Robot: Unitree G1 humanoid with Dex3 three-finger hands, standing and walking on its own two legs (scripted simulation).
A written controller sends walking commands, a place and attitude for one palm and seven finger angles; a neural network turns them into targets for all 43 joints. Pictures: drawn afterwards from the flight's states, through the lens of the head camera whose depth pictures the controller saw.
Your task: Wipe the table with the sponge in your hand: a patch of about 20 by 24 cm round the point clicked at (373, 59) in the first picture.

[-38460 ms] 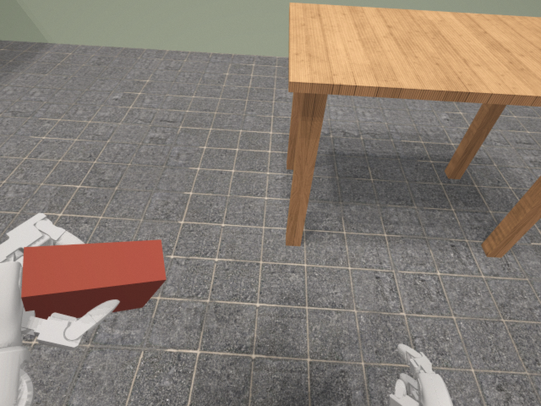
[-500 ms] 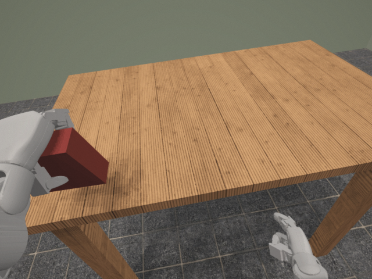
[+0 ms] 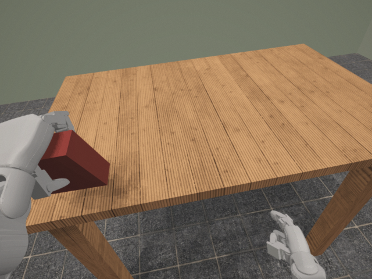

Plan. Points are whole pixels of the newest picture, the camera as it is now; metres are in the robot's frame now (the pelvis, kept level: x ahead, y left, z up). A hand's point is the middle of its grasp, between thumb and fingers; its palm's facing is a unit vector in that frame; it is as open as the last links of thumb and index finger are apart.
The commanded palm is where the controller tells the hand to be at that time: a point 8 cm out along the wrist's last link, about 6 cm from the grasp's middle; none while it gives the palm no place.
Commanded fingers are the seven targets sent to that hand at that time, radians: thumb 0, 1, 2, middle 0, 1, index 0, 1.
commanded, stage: step back with the hand held close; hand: left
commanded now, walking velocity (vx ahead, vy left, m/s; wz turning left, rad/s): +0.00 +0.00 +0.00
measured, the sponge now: (65, 170) +0.21 +0.28 +0.17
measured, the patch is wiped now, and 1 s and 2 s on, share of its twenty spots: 1.00 1.00 1.00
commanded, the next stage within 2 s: stop stepping back and stand still in 1.58 s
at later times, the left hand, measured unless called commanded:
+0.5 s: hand (54, 134) +0.21 +0.25 +0.26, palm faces +0.50 -0.78 -0.38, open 9.2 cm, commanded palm +0.14 +0.30 +0.28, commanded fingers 0.00 0.10 1.30 -1.20 -1.60 -1.20 -1.60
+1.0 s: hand (9, 173) +0.13 +0.26 +0.26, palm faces +0.55 -0.78 -0.30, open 9.2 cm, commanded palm +0.07 +0.31 +0.28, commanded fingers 0.00 0.10 1.30 -1.20 -1.60 -1.20 -1.60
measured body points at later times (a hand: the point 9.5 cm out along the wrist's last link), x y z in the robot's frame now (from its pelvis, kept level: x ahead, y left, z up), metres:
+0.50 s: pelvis -0.01 +0.01 -0.01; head +0.01 +0.03 +0.44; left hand +0.18 +0.29 +0.28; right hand +0.13 -0.23 -0.11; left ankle +0.00 +0.12 -0.74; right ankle +0.05 -0.10 -0.74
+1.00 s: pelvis -0.07 +0.02 -0.02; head -0.07 +0.04 +0.43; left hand +0.10 +0.30 +0.28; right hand +0.12 -0.20 -0.10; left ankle +0.00 +0.12 -0.74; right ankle +0.05 -0.10 -0.74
